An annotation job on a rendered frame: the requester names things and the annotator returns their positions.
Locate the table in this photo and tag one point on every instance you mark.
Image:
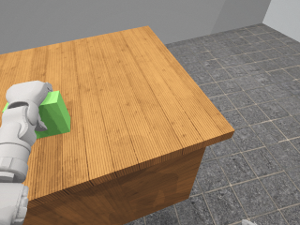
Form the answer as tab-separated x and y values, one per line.
139	126

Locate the left robot forearm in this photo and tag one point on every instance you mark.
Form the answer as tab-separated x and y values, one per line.
17	135

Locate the left robot hand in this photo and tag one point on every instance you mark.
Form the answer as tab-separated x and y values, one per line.
35	91

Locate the sponge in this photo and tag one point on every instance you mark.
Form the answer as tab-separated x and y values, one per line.
54	114

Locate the robot left upper arm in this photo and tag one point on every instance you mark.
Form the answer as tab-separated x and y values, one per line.
13	203

